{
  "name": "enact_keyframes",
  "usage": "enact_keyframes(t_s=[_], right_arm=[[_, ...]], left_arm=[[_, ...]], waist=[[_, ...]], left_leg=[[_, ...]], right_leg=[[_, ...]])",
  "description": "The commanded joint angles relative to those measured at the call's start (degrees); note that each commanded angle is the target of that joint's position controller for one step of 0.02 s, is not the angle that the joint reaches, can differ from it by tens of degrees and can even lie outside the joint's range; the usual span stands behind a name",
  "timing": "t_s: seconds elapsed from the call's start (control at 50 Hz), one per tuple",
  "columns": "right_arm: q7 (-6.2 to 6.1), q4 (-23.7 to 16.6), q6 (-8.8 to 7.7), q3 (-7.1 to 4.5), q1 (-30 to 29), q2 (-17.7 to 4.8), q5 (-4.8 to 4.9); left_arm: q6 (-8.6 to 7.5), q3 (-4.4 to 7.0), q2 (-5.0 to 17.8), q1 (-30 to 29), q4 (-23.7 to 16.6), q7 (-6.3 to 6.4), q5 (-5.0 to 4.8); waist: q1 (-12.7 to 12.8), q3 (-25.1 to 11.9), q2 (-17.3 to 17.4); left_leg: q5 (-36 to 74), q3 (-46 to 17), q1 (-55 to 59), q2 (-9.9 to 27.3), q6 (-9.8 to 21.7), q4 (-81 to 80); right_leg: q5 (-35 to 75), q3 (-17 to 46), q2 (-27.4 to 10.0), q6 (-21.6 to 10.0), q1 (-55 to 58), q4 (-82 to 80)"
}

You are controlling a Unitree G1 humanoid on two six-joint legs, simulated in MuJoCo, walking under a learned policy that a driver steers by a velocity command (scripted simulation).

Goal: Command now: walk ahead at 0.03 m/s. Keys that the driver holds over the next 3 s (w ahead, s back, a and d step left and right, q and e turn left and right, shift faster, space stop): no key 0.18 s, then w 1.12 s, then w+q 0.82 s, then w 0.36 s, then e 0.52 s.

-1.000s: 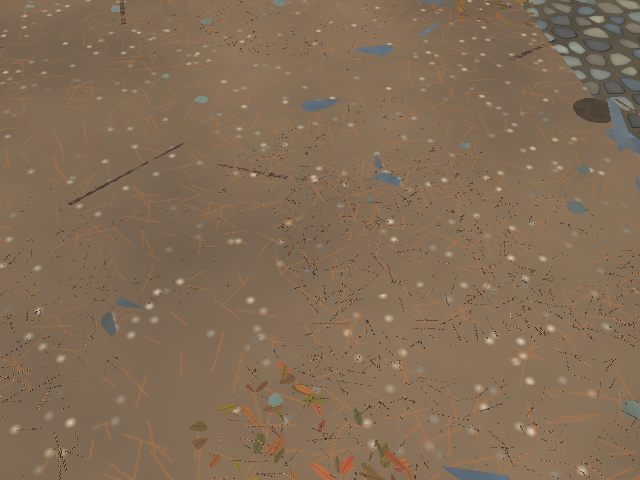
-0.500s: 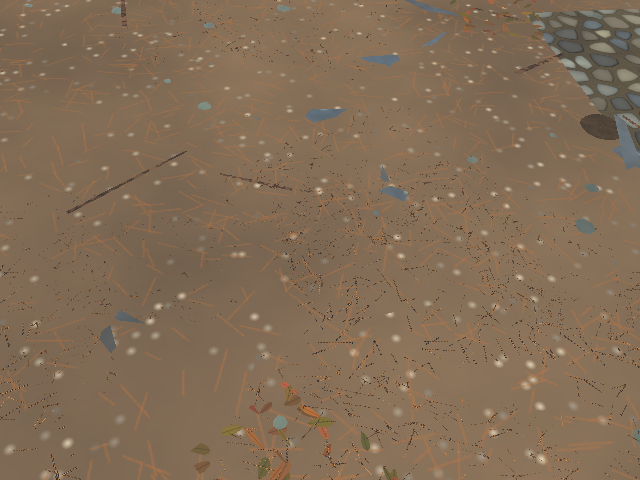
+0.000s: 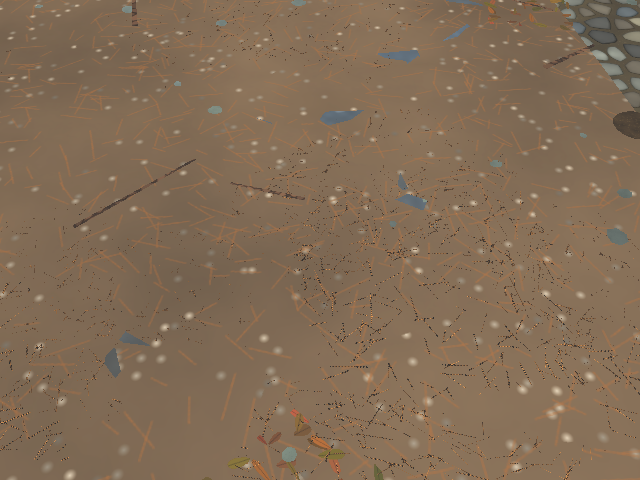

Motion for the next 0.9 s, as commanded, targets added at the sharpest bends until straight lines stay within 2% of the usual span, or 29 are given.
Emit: enact_keyframes(t_s=[0.02, 0.04, 0.06, 0.08, 0.1, 0.18, 0.2, 0.22, 0.26, 0.28, 0.3, 0.34, 0.38, 0.42, 0.44, 0.46, 0.48, 0.5, 0.52, 0.54, 0.56, 0.58, 0.64, 0.72, 0.8, 0.84, 0.86, 0.88, 0.9], right_arm=[[0.54, 1.02, 0.6, -0.62, 7.76, -4.18, -1.47], [0.45, -0.18, 0.72, -0.71, 6.06, -6.06, -1.34], [0.51, 0.45, 0.36, -1.18, 4.38, -8.33, -0.51], [0.62, 0.02, -0.39, -0.87, 2.5, -6.54, -0.27], [0.65, 0.27, -1.05, -0.65, 1.87, -5.55, -0.53], [0.95, 1.12, -2.41, -0.67, 3.72, -4.82, -0.11], [0.93, 1.89, -2.23, -0.72, 5.38, -4.73, 0.09], [0.85, 2.13, -1.92, -1.02, 5.95, -5.48, 0.44], [0.66, 1.44, -1.72, -1.85, 6.68, -7.86, 1.03], [0.65, 1.46, -2.11, -2.29, 8.4, -9.14, 1.41], [0.66, 1.64, -2.71, -2.85, 9.13, -10.64, 1.81], [0.8, 1.54, -4.15, -2.95, 9.38, -9.72, 1.69], [1.34, 0.57, -4.66, -2.98, 7.04, -9.1, 2.07], [1.86, -1.12, -4.32, -3.01, 2.82, -9.19, 2.16], [1.98, -2.41, -4.56, -2.64, 0.3, -8.27, 1.82], [1.89, -4.81, -5.28, -1.61, -0.19, -4.03, 1.24], [1.78, -5.68, -6.07, -1.68, -1.26, -4.31, 1.66], [2.27, -5.63, -6.66, -2.01, -0.98, -5.32, 3.05], [2.75, -5.18, -7.02, -2.0, -0.67, -5.49, 3.37], [2.83, -5.1, -7.2, -2.29, -1.1, -5.59, 3.0], [2.88, -5.16, -7.07, -2.79, -1.94, -6.3, 2.33], [3.15, -5.13, -6.74, -2.92, -1.81, -5.79, 2.01], [3.56, -6.84, -5.71, -2.45, -5.58, -3.41, 1.45], [4.0, -10.84, -5.71, -1.1, -15.82, -1.7, 1.61], [5.05, -13.29, -5.85, -0.78, -20.71, -2.93, 2.13], [5.61, -13.94, -6.18, -1.17, -20.28, -4.46, 2.16], [5.69, -13.68, -6.27, -1.75, -18.08, -5.81, 2.09], [5.55, -12.76, -6.22, -2.6, -13.86, -7.48, 2.03], [5.2, -10.12, -6.02, -3.9, -4.91, -9.58, 2.07]], left_arm=[[-0.31, 0.96, 6.55, -2.32, -1.93, 0.35, -0.82], [-0.09, 1.0, 6.73, -1.2, -1.43, 0.35, -0.33], [0.23, 0.96, 5.76, -0.77, -1.86, 0.5, 0.0], [0.22, 0.95, 6.19, -1.0, -1.42, 0.73, 0.42], [0.08, 1.13, 6.57, -0.12, -1.01, 0.83, 0.2], [-0.28, 1.17, 6.59, 2.08, 0.86, 0.81, -0.43], [-0.2, 1.06, 6.01, 2.85, 1.53, 0.75, -0.58], [-0.05, 1.15, 5.92, 2.89, 1.82, 0.72, -0.89], [-0.32, 1.45, 6.19, 1.66, 1.49, 0.54, -1.11], [-0.98, 1.44, 5.76, 0.09, 0.73, 0.3, -1.24], [-1.8, 1.35, 5.12, -0.85, 0.06, -0.05, -1.53], [-3.37, 1.45, 5.15, -1.75, -0.77, -0.87, -1.97], [-4.32, 1.62, 5.27, 0.69, -0.27, -1.53, -2.38], [-4.25, 2.8, 6.54, 10.16, 3.91, -1.51, -2.27], [-4.05, 3.98, 9.35, 17.14, 5.74, -1.29, -1.99], [-4.04, 5.59, 15.64, 24.67, 7.1, -1.19, -2.17], [-4.77, 4.33, 13.44, 26.29, 7.3, -1.7, -1.31], [-5.52, 3.12, 10.34, 21.43, 5.97, -1.58, -1.04], [-5.96, 2.41, 8.2, 17.93, 4.53, -1.76, -0.96], [-6.15, 2.04, 8.04, 15.78, 3.73, -2.05, -0.92], [-6.08, 1.47, 6.98, 14.85, 3.29, -2.17, -0.78], [-5.65, 1.07, 6.15, 15.51, 3.38, -2.09, -0.58], [-4.89, 1.04, 7.97, 18.25, 3.76, -0.96, -0.37], [-4.52, 1.36, 9.73, 19.12, 3.07, 0.12, -0.31], [-4.27, 1.9, 9.48, 22.8, 4.41, 0.12, -1.28], [-3.85, 2.42, 10.01, 22.13, 4.24, 0.17, -1.34], [-3.61, 2.77, 10.83, 21.26, 3.84, 0.19, -1.19], [-3.22, 3.11, 11.59, 20.5, 3.51, 0.19, -0.98], [-2.65, 3.0, 11.14, 19.57, 3.11, 0.16, -0.67]], waist=[[-2.37, -3.09, -4.32], [-0.75, -0.49, -2.27], [1.51, 1.74, 4.4], [1.19, 2.56, 4.45], [1.57, 1.96, 4.51], [0.73, -2.43, 1.09], [0.36, -4.11, 1.18], [0.18, -3.43, 2.01], [-0.82, 0.72, 4.36], [-1.72, 2.93, 6.14], [-1.91, 5.36, 7.86], [-1.6, 7.18, 7.51], [0.59, 5.75, 6.27], [5.14, 1.94, 4.71], [8.25, -0.43, -0.22], [9.7, -3.57, -17.04], [9.41, -5.27, -17.26], [6.44, -1.33, -10.71], [4.82, -0.14, -7.3], [3.56, 1.4, -4.81], [2.91, 1.74, -4.24], [2.56, 1.26, -5.11], [2.71, 1.93, -4.61], [4.57, 4.59, -4.99], [4.89, 6.34, -5.21], [3.19, 4.87, -5.38], [1.47, 2.57, -6.29], [-1.05, -1.01, -7.61], [-5.6, -6.26, -7.8]], left_leg=[[11.96, 0.49, 10.82, 0.23, 2.39, -11.16], [6.99, -1.78, 7.15, 2.51, 3.94, -13.98], [-3.93, -1.92, -2.05, 1.65, 5.4, -15.14], [-6.1, -1.95, -5.25, 1.09, 5.18, -17.14], [-3.44, -1.88, -5.07, 1.16, 4.26, -17.72], [12.02, -0.75, 2.31, 0.43, 3.44, -14.71], [7.9, -0.37, 3.63, 0.06, 4.0, -14.93], [0.42, -0.99, 3.26, 0.09, 5.26, -15.5], [-15.55, -7.14, 2.83, 3.86, 9.33, -19.02], [-20.3, -13.19, 4.43, 8.21, 11.89, -22.28], [-21.24, -19.31, 5.88, 13.0, 14.65, -24.53], [-11.9, -22.51, 8.67, 16.68, 16.5, -24.42], [-2.86, -17.34, 8.93, 14.81, 14.48, -21.74], [4.61, -8.56, -1.54, 8.47, 10.84, -16.68], [12.72, -2.85, -7.66, 4.22, 8.23, -5.82], [5.94, 5.71, -19.95, -4.05, 3.39, 14.87], [-10.62, -0.53, -27.18, -5.66, 3.27, 28.59], [-8.4, -4.15, -32.17, -1.88, 5.09, 35.43], [-2.86, -3.86, -32.65, 0.61, 6.58, 36.07], [2.26, -2.88, -33.1, 2.64, 7.17, 33.46], [5.92, -2.19, -30.99, 4.12, 7.21, 30.01], [7.93, -1.1, -28.56, 4.43, 6.74, 27.69], [12.64, 1.5, -27.93, 4.03, 4.12, 19.94], [22.52, 4.38, -22.1, 1.29, 3.05, 1.97], [24.76, 3.63, -21.15, 0.42, 4.94, -5.04], [22.4, 3.37, -19.58, -0.26, 6.74, -6.95], [20.65, 4.0, -15.78, -1.53, 7.66, -6.91], [18.73, 5.17, -9.7, -3.36, 8.72, -6.22], [18.2, 6.41, 1.36, -5.21, 10.24, -6.41]], right_leg=[[-17.71, 10.16, -9.23, -2.62, -5.85, -11.06], [-20.35, 8.66, -7.56, -0.48, -5.71, -10.28], [-15.91, 4.95, -4.36, 1.27, 0.27, -9.12], [-10.82, 4.76, -3.96, 1.88, 4.72, -6.07], [-7.14, 4.46, -3.78, 1.4, 6.3, -4.44], [4.69, 4.53, -4.38, -0.19, 6.92, -2.32], [0.3, 3.45, -3.49, -0.23, 7.31, -1.51], [-7.47, 1.99, -2.11, -0.22, 6.01, 0.27], [-19.65, -0.07, -0.14, -0.26, -1.89, 5.62], [-19.07, -1.0, 0.06, -0.24, -6.86, 9.83], [-16.66, -0.7, -1.09, -0.76, -10.91, 13.11], [-16.78, 1.95, -4.18, -1.96, -15.62, 16.1], [-16.27, 1.21, -4.64, -2.67, -11.11, 9.65], [-6.4, -1.67, -0.95, -2.23, 9.95, 2.1], [-6.85, 5.22, -4.65, -3.73, 19.1, -0.91], [-11.53, 27.98, -16.99, -10.64, 29.08, -10.5], [-11.67, 43.18, -24.2, -15.33, 31.04, -15.82], [-10.83, 38.61, -24.65, -14.47, 28.96, -14.52], [-8.27, 31.58, -22.01, -12.22, 26.6, -14.32], [-4.75, 26.25, -20.32, -10.54, 24.33, -15.08], [1.86, 21.27, -18.32, -8.81, 22.17, -15.65], [6.64, 17.35, -16.52, -7.87, 20.68, -16.14], [14.64, 12.16, -15.0, -8.37, 18.56, -18.17], [12.95, 7.23, -12.76, -7.38, 13.0, -21.33], [13.89, 6.36, -15.58, -7.25, 18.18, -21.02], [21.37, 5.64, -17.1, -6.34, 22.81, -17.51], [30.24, 5.25, -17.46, -5.72, 24.44, -14.25], [40.55, 4.65, -17.29, -5.08, 25.45, -8.82], [46.61, 2.99, -15.24, -3.79, 23.56, 1.6]])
